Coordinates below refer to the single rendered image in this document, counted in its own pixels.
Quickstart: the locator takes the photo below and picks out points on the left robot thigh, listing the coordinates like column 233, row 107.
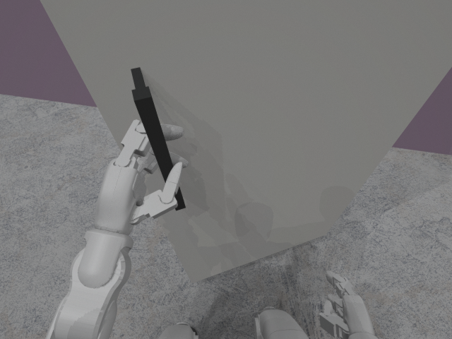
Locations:
column 178, row 332

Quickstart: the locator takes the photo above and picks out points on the left robot hand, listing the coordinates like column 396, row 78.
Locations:
column 123, row 184

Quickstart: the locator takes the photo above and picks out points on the fridge door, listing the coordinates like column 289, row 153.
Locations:
column 287, row 106

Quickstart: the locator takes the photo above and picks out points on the handle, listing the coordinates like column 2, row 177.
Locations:
column 146, row 109

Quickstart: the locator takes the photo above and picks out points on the left robot forearm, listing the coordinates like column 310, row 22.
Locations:
column 97, row 275

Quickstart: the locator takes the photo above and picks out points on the right robot hand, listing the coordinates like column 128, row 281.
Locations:
column 352, row 317

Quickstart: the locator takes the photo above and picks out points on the right robot thigh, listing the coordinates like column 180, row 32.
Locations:
column 277, row 324

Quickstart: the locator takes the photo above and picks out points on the robot thigh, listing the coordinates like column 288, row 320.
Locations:
column 178, row 332
column 277, row 324

